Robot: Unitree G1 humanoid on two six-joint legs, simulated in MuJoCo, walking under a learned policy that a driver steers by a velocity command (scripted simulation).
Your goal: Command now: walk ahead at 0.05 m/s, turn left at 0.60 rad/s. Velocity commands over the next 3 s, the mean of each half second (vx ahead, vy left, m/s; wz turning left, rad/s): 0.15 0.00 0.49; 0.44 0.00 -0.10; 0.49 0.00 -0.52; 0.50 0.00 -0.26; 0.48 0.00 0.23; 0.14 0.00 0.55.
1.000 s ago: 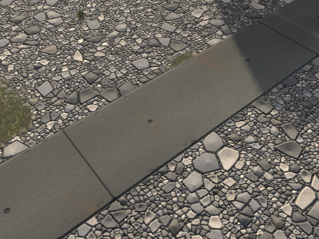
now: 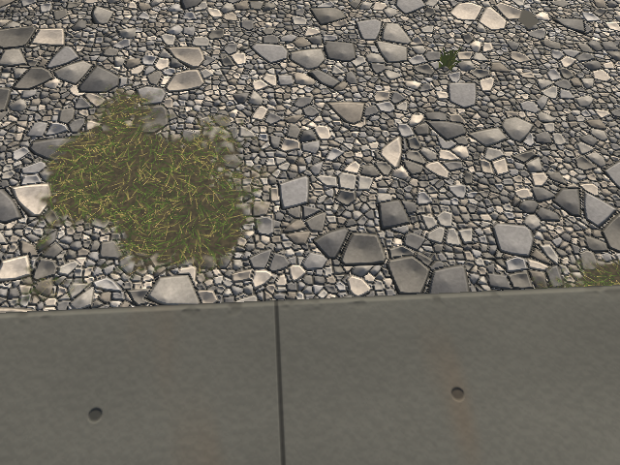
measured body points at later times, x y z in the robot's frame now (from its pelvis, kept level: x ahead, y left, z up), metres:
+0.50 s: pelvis +0.07 -0.03 +0.02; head +0.08 -0.05 +0.47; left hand +0.05 +0.25 -0.09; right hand +0.29 -0.26 -0.08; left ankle +0.07 +0.13 -0.66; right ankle +0.07 -0.16 -0.73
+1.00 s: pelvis +0.24 +0.07 +0.01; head +0.26 +0.08 +0.46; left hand +0.37 +0.35 -0.10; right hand +0.30 -0.20 -0.11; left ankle +0.11 +0.14 -0.73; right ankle +0.43 -0.06 -0.67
